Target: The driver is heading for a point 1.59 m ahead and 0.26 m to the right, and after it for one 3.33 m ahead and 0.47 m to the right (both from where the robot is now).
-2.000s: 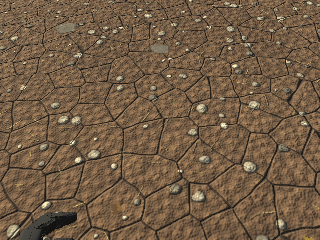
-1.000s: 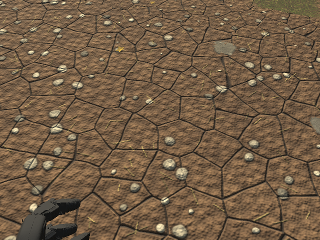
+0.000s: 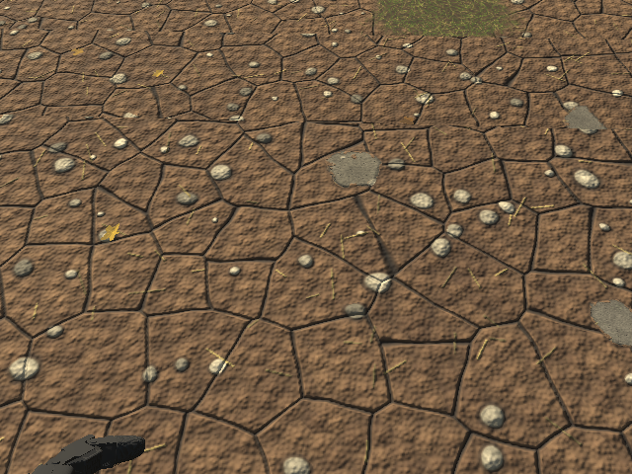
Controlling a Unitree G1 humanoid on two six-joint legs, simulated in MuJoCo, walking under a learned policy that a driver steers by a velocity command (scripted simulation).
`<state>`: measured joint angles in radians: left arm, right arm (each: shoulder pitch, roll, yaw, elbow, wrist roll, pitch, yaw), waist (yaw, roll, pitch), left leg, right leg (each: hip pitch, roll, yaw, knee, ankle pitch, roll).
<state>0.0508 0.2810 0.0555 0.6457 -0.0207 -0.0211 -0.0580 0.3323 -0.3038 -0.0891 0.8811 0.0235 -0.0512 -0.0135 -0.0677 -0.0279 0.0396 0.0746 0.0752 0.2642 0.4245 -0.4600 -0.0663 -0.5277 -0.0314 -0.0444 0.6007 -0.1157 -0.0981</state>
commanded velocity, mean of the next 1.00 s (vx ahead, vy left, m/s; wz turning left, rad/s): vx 0.50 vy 0.00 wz -0.44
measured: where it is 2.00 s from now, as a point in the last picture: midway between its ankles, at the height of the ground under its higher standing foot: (388, 227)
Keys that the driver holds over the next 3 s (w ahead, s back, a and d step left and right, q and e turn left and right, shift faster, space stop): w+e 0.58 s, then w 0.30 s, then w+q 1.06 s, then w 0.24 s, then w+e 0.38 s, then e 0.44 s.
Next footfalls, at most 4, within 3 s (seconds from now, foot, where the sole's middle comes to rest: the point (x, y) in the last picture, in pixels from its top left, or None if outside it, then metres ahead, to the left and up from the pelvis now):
0.50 left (288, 468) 0.47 0.07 -0.75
1.00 right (450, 390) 0.61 -0.29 -0.75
1.54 left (352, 258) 0.97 -0.11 -0.75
1.96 right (417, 179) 1.23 -0.33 -0.75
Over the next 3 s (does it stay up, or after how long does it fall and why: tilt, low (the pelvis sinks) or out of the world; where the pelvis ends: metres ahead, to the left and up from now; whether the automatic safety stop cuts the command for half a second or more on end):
stays up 1.61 -0.22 -0.16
